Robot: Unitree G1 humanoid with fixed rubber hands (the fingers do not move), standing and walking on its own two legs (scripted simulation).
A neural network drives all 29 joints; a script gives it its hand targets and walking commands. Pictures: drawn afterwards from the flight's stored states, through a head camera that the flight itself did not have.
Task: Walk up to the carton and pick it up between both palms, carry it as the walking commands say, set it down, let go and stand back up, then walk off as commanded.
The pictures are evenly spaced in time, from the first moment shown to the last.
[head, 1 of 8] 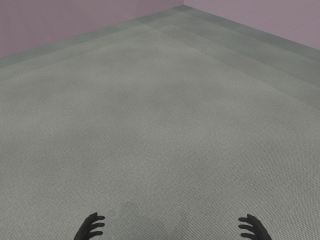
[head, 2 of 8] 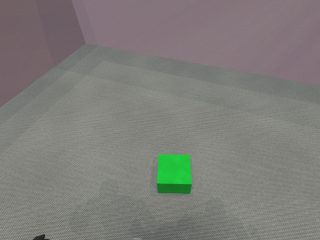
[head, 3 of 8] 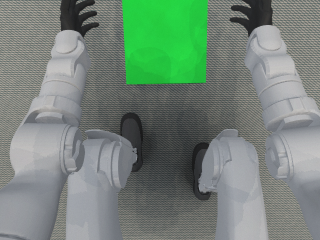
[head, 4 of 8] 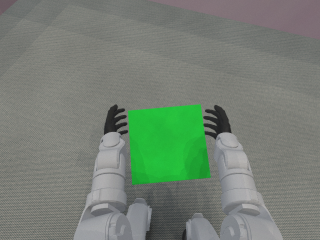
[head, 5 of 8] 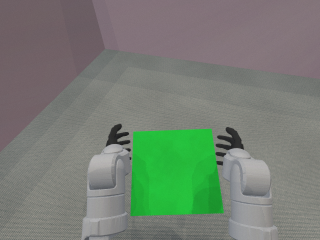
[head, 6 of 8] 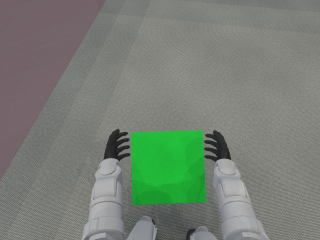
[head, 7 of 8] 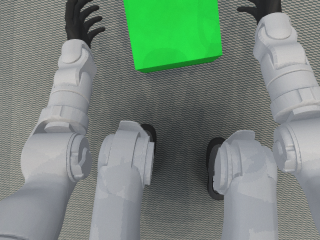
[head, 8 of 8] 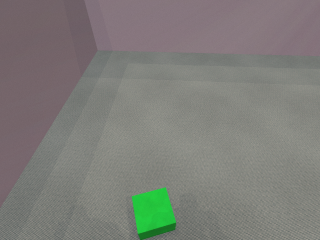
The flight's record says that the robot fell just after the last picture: no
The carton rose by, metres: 0.68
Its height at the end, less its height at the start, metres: +0.00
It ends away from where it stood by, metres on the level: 1.00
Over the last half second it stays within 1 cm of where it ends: yes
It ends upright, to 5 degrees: yes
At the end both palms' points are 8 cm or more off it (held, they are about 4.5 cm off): yes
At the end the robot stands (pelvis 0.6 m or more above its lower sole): yes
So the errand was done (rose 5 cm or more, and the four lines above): yes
